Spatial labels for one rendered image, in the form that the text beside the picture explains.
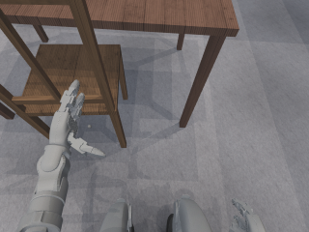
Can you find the chair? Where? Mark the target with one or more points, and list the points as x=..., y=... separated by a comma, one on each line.
x=97, y=67

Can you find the robot right hand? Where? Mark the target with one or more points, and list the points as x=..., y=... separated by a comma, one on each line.
x=252, y=222

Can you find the right robot thigh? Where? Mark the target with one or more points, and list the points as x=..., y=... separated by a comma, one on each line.
x=189, y=215

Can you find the table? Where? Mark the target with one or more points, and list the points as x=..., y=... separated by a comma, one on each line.
x=214, y=18

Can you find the robot left forearm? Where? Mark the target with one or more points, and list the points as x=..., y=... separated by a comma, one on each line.
x=44, y=213

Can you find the robot right shin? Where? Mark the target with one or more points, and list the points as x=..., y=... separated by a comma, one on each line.
x=175, y=227

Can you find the robot left hand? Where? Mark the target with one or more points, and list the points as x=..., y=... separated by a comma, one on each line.
x=64, y=121

